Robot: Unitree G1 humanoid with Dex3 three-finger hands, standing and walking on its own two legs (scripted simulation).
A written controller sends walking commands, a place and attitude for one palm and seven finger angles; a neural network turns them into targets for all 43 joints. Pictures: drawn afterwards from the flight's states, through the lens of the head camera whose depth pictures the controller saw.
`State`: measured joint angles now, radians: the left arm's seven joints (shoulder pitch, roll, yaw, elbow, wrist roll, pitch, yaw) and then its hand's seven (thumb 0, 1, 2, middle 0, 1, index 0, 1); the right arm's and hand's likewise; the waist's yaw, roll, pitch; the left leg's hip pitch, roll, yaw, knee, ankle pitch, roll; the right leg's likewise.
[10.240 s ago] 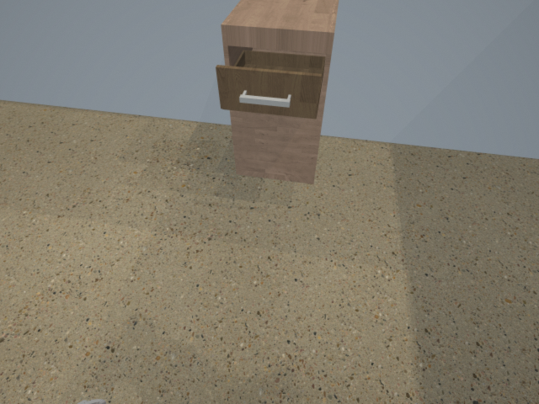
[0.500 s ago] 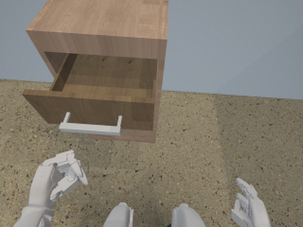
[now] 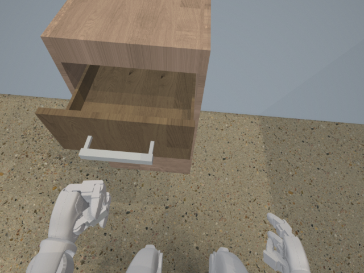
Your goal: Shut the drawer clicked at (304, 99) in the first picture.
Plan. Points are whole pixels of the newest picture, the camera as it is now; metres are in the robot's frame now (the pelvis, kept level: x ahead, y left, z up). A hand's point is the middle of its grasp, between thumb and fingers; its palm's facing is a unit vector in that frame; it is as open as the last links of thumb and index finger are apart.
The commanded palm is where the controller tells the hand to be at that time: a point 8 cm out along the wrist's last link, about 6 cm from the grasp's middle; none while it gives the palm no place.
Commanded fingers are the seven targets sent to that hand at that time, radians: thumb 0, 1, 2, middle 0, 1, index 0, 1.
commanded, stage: raise the hand and make a fist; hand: left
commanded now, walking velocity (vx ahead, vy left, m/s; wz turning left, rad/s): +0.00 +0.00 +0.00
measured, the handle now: (118, 149) +0.41 +0.19 -0.06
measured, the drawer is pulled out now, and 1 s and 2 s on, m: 0.19 0.19 0.18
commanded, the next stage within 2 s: bring the fist close to the handle in 0.30 s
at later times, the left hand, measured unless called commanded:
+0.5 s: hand (109, 212) +0.23 +0.16 +0.03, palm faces -0.04 -1.00 -0.05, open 3.3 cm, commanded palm +0.22 +0.22 +0.03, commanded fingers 0.00 0.90 0.90 -1.40 -1.60 -1.40 -1.60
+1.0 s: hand (119, 192) +0.29 +0.16 -0.02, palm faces -0.06 -1.00 -0.04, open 3.3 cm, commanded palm +0.27 +0.21 -0.02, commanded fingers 0.00 0.90 0.90 -1.40 -1.60 -1.40 -1.60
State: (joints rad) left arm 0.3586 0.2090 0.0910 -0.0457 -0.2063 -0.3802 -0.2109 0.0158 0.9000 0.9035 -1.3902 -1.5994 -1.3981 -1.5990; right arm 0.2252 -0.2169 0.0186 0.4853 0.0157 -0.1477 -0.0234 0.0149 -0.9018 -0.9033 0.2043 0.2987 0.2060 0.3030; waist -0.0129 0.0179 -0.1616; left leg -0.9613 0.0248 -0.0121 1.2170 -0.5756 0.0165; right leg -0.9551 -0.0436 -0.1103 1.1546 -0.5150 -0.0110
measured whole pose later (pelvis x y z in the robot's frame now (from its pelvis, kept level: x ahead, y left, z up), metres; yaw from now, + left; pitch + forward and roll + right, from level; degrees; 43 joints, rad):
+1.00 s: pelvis -0.01 -0.02 -0.04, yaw -1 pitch +24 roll -2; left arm 0.05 0.24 0.18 0.28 -0.22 -0.47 -0.26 0.02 0.90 0.90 -1.39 -1.60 -1.40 -1.60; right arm 0.20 -0.25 0.00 0.55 0.01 -0.13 -0.02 0.01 -0.90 -0.90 0.20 0.30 0.20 0.30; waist -0.03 0.01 -0.18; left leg -1.17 0.04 -0.02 1.37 -0.61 -0.01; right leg -1.18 -0.04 -0.11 1.33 -0.56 -0.04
